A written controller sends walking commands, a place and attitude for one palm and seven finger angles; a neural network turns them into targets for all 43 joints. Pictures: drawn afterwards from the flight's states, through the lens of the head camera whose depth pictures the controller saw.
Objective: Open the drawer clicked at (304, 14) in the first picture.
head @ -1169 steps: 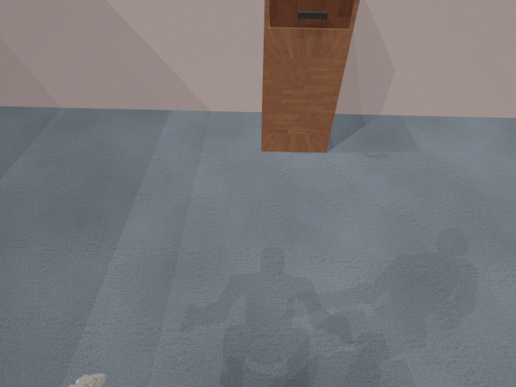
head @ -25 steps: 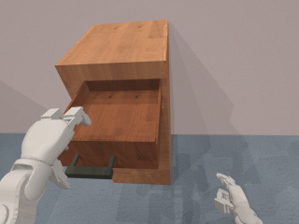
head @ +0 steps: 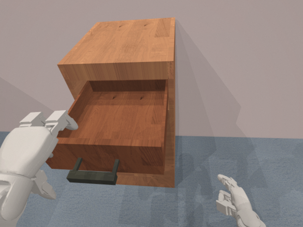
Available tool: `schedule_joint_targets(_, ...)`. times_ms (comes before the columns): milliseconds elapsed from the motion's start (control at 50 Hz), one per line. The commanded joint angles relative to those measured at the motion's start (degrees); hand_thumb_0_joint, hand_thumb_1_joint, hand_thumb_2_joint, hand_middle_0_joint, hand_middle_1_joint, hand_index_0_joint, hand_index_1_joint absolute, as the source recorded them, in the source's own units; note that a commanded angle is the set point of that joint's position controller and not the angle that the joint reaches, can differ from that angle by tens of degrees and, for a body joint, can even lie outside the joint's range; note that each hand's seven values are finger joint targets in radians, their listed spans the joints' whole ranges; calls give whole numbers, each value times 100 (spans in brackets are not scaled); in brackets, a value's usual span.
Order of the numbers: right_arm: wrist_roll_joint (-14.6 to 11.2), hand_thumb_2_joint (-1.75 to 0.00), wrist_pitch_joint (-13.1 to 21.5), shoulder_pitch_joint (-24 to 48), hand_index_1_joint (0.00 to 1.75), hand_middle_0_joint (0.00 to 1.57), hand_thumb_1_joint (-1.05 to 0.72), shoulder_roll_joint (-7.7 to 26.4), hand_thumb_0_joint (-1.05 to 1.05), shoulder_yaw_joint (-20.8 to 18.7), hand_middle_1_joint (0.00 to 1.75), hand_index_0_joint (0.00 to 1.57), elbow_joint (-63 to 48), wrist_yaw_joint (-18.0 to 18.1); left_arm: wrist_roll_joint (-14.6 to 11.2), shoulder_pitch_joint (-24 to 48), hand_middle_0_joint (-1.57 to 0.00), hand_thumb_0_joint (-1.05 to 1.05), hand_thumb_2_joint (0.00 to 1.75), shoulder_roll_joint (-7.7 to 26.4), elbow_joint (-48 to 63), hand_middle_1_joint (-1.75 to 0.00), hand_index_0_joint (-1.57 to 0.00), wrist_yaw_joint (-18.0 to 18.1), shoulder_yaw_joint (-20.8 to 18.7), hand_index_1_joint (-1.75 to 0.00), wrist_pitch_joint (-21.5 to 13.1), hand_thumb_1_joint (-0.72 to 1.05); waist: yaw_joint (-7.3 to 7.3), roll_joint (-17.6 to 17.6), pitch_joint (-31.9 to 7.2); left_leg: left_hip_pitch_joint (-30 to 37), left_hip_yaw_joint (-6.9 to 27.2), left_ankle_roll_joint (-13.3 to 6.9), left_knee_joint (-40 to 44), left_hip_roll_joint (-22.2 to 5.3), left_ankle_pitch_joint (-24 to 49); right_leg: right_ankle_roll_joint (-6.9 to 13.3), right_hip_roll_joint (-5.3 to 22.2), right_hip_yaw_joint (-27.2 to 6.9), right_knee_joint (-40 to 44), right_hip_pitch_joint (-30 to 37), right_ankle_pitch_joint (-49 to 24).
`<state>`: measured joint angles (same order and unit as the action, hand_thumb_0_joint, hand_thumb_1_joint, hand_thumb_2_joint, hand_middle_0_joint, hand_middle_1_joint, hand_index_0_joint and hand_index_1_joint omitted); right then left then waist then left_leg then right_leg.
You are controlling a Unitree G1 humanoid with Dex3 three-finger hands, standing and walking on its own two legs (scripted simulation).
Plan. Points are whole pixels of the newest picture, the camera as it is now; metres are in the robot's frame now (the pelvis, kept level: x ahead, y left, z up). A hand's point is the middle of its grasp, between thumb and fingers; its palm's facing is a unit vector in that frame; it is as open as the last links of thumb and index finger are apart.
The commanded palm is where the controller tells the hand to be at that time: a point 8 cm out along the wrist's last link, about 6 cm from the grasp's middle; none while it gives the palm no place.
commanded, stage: draw the hand back to the body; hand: left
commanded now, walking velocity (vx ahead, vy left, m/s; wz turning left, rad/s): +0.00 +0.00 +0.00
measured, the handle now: (95, 169) +0.24 +0.21 +0.04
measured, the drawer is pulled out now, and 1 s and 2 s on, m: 0.29 0.29 0.29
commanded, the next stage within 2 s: step back with the hand held close in 0.98 s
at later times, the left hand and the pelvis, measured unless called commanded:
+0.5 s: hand (63, 135) +0.21 +0.21 +0.21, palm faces +0.37 -0.83 -0.41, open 11.1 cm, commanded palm +0.16 +0.26 +0.23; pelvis +0.02 -0.01 +0.00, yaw -2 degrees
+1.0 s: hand (55, 139) +0.20 +0.22 +0.22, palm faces +0.44 -0.81 -0.39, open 7.6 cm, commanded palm +0.15 +0.27 +0.23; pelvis +0.02 -0.01 +0.00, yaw -1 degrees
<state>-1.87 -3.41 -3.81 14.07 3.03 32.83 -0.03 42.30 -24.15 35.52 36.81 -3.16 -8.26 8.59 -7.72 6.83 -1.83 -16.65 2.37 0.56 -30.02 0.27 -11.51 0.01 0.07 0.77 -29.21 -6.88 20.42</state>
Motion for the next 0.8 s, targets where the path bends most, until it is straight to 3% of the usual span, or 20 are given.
schedule_joint_targets(0, 65, -90, 1008, 621, 30, 20, -90, 171, 0, -136, 30, 20, -1090, 227, -4139, 825, -29, 0, 33, -637, 870, -115, -29, 636, -1135, -115, -1117, -43, 607, -1089, -60, 1619, -208, -207, 248, -203, 259, 91, -237, 274, 765, -1032, -1043)
schedule_joint_targets(20, 76, -90, 1087, 507, 30, 20, -90, 214, 0, -133, 30, 20, -1038, 251, -4105, 303, -29, 0, 34, -695, 502, -113, -29, 739, -1174, -113, -1219, -40, 559, -885, 109, 1495, -204, -184, 309, -200, 75, 85, -175, 287, 791, -1082, -816)
schedule_joint_targets(40, 75, -90, 1078, 438, 30, 20, -90, 249, 0, -182, 30, 20, -1040, 323, -4451, 154, -29, 0, 36, -647, 823, -111, -29, 791, -1372, -111, -1325, -36, 495, -1288, -74, 1461, -160, -182, 402, -185, 165, 40, -120, 336, 852, -882, -905)
schedule_joint_targets(80, 112, -90, 1222, 474, 30, 20, -90, 272, 0, -225, 30, 20, -1002, 434, -4586, 652, -29, 0, 39, -346, 1349, -107, -29, 929, -1657, -107, -1627, -29, 433, -959, -425, 1533, -251, -177, 415, -141, 168, -1, -24, 219, 894, -686, -897)
schedule_joint_targets(100, 137, -90, 1316, 513, 30, 20, -90, 268, 0, -205, 30, 20, -931, 482, -4629, 569, -28, 0, 40, -190, 1400, -104, -28, 1015, -1837, -104, -1723, -26, 383, -345, -366, 1500, -302, -148, 404, -124, 130, 32, -11, 140, 917, -674, -877)
schedule_joint_targets(120, 147, -90, 1398, 401, 30, 20, -90, 175, 0, -166, 30, 20, -943, 487, -4628, 619, -28, 0, 42, -395, 1593, -102, -28, 1044, -1657, -102, -1827, -22, 371, -107, -500, 1506, -273, -129, 420, -107, 266, 69, 36, 152, 866, -584, -979)
schedule_joint_targets(140, 146, -90, 1438, 326, 30, 20, -90, 163, 0, -166, 30, 20, -881, 486, -4635, 361, -28, 0, 43, -519, 1344, -100, -28, 1064, -1593, -100, -1851, -18, 385, 83, -254, 1435, -281, -110, 446, -126, 299, 88, 25, 169, 883, -648, -977)
schedule_joint_targets(180, 145, -90, 1483, 236, 30, 20, -90, 193, 0, -179, 30, 20, -824, 457, -4655, 304, -27, 0, 47, -582, 1331, -95, -27, 1078, -1559, -95, -1893, -12, 375, 330, -169, 1364, -263, -89, 474, -128, 560, 123, 20, 176, 861, -544, -1245)
schedule_joint_targets(220, 150, -90, 1505, 201, 30, 20, -90, 217, 0, -202, 30, 20, -768, 426, -4654, 229, -27, 0, 50, -651, 1171, -91, -27, 1068, -1510, -91, -1917, -5, 393, 325, -1, 1289, -254, -76, 495, -134, 652, 132, -3, 196, 903, -534, -1329)
schedule_joint_targets(280, 133, -90, 1471, 170, 30, 20, -90, 250, 0, -279, 30, 20, -752, 415, -4695, 133, -26, 0, 54, -681, 992, -84, -26, 1039, -1565, -84, -1928, 6, 399, -82, -45, 1331, -292, -105, 468, -161, 895, 97, -7, 206, 873, -474, -1634)
schedule_joint_targets(300, 139, -90, 1463, 223, 30, 20, -90, 262, 0, -305, 30, 20, -729, 413, -4718, 12, -26, 0, 55, -684, 858, -82, -26, 1025, -1619, -82, -1922, 9, 383, -385, 17, 1301, -280, -113, 461, -164, 975, 88, -37, 220, 939, -465, -1749)
schedule_joint_targets(340, 110, -90, 1397, 214, 30, 20, -90, 288, 0, -352, 30, 20, -757, 415, -4745, -44, -25, 0, 58, -631, 842, -77, -25, 1004, -1701, -77, -1925, 17, 373, -591, -164, 1331, -325, -139, 448, -164, 1131, 54, -2, 208, 852, -338, -2040)
schedule_joint_targets(400, 94, -90, 1369, 272, 30, 20, -90, 286, 0, -400, 30, 20, -720, 429, -4747, -104, -25, 0, 63, -540, 891, -70, -25, 996, -1830, -70, -1950, 27, 365, -369, -249, 1443, -406, -140, 403, -133, 1228, 45, 12, 172, 920, -348, -2233)
schedule_joint_targets(480, 77, -90, 1344, 245, 30, 20, -90, 288, 0, -439, 30, 20, -752, 456, -4763, -161, -24, 0, 69, -450, 996, -62, -24, 1021, -1928, -62, -1981, 41, 366, -550, -456, 1503, -421, -157, 398, -132, 1243, 12, 38, 174, 868, -301, -2321)
schedule_joint_targets(500, 73, -90, 1352, 274, 30, 20, -90, 291, 0, -442, 30, 20, -712, 470, -4752, -151, -23, 0, 70, -401, 1004, -59, -23, 1026, -1980, -59, -1970, 44, 364, -402, -412, 1514, -438, -142, 385, -119, 1254, 21, 24, 152, 927, -318, -2352)
schedule_joint_targets(540, 61, -90, 1324, 236, 30, 20, -90, 273, 0, -443, 30, 20, -711, 464, -4763, -193, -23, 0, 74, -475, 900, -55, -23, 1033, -1950, -55, -1962, 51, 389, -515, -323, 1487, -429, -144, 395, -132, 1225, 6, 34, 182, 896, -375, -2333)
schedule_joint_targets(600, 52, -90, 1304, 227, 30, 20, -90, 291, 0, -458, 30, 20, -670, 468, -4762, -70, -22, 0, 78, -464, 811, -48, -22, 1035, -1979, -48, -1935, 62, 411, -407, -228, 1515, -411, -129, 418, -112, 1167, 14, 9, 182, 976, -448, -2209)
schedule_joint_targets(680, 43, -90, 1233, 259, 30, 20, -90, 287, 0, -459, 30, 20, -700, 484, -4791, -20, -21, 0, 84, -512, 596, -39, -21, 1022, -1964, -39, -1896, 76, 415, -682, -153, 1473, -403, -164, 437, -122, 1090, -19, 39, 172, 944, -476, -2198)
schedule_joint_targets(700, 48, -90, 1238, 273, 30, 20, -90, 304, 0, -454, 30, 20, -670, 481, -4778, 27, -21, 0, 86, -538, 625, -37, -21, 1011, -1916, -37, -1891, 80, 417, -427, -125, 1485, -414, -148, 422, -106, 1113, 1, 33, 151, 994, -474, -2225)
schedule_joint_targets(780, 63, -90, 1239, 265, 30, 20, -90, 298, 0, -435, 30, 20, -728, 464, -4772, 85, -20, 0, 90, -538, 807, -30, -20, 1015, -1849, -30, -1886, 90, 397, -413, -299, 1551, -384, -161, 429, -104, 1224, 1, 58, 166, 896, -383, -2310)
